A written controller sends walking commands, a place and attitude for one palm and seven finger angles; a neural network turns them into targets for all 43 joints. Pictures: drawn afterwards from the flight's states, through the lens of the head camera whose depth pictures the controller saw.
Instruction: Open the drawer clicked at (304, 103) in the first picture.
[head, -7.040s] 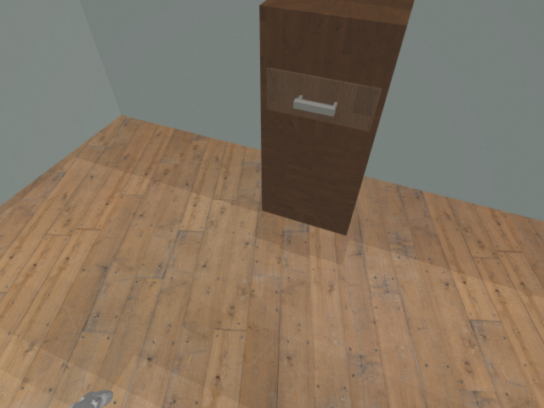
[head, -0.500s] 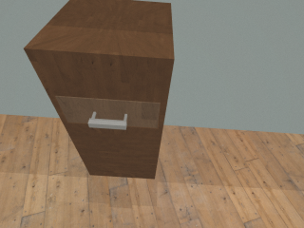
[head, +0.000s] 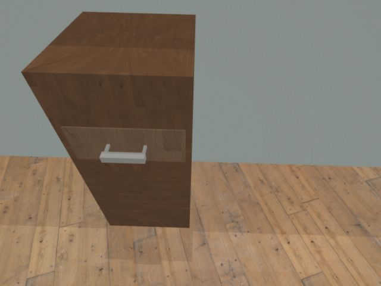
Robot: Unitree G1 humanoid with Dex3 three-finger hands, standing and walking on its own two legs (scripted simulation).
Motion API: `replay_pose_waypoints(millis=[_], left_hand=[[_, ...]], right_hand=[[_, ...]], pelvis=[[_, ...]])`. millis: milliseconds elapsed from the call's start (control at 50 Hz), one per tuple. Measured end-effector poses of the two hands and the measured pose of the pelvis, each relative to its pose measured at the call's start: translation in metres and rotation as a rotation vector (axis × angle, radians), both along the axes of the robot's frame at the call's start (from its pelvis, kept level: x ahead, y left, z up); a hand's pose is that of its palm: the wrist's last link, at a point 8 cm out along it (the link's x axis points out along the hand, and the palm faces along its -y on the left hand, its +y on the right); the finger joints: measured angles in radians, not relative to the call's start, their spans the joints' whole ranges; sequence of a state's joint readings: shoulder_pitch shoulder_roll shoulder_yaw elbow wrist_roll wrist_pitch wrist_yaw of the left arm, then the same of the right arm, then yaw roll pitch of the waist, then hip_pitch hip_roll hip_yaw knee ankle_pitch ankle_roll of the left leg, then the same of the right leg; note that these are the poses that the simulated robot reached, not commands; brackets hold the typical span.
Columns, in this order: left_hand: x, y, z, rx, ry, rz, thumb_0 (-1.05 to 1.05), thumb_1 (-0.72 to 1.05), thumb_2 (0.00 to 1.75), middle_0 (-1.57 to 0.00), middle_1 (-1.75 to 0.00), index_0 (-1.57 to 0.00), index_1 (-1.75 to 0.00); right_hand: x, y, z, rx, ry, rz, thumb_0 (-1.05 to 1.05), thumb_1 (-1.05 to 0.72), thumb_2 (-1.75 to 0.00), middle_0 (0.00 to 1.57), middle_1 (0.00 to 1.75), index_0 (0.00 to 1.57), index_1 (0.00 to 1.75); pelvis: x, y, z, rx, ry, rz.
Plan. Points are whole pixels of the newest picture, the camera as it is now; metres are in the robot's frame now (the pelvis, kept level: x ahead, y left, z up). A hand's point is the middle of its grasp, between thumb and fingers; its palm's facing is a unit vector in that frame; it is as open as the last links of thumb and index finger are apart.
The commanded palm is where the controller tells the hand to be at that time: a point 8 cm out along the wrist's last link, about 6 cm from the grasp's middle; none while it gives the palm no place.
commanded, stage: come to a stop and stand still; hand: left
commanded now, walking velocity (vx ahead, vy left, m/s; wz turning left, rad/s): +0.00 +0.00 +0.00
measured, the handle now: (124, 152) +0.53 +0.25 -0.11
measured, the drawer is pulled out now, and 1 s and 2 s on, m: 0.00 0.00 0.00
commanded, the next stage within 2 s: look again from close up in 0.16 s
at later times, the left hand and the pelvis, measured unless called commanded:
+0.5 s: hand out of the picture +0.00 +0.17 -0.18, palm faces +0.06 -0.98 -0.17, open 7.4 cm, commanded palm none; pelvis +0.02 +0.01 +0.00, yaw +1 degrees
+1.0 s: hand out of the picture +0.07 +0.24 -0.13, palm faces -0.06 -0.92 -0.38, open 7.4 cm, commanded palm +0.11 +0.27 -0.06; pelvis -0.01 +0.05 -0.01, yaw +0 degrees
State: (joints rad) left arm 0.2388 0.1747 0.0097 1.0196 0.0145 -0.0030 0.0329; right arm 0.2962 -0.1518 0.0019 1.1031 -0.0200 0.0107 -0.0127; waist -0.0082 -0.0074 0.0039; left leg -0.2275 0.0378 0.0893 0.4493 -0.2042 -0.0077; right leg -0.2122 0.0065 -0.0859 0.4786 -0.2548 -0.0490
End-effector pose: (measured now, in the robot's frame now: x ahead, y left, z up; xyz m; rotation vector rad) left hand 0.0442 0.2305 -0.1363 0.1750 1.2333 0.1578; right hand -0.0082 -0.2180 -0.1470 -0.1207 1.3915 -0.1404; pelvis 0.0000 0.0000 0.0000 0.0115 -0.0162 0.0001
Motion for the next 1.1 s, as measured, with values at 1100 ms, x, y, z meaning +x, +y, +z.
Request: replay_pose_waypoints(millis=[1100], left_hand=[[0.100,0.051,0.132,0.538,-0.682,-0.415,0.02,0.85,0.86,-0.21,-0.34,-0.21,-0.35]], right_hand=[[0.090,0.037,0.020,-0.054,-0.571,0.101,0.01,-0.91,-0.89,0.21,0.30,0.20,0.30]], pelvis=[[-0.021,0.054,-0.018,0.011,0.022,0.048]])
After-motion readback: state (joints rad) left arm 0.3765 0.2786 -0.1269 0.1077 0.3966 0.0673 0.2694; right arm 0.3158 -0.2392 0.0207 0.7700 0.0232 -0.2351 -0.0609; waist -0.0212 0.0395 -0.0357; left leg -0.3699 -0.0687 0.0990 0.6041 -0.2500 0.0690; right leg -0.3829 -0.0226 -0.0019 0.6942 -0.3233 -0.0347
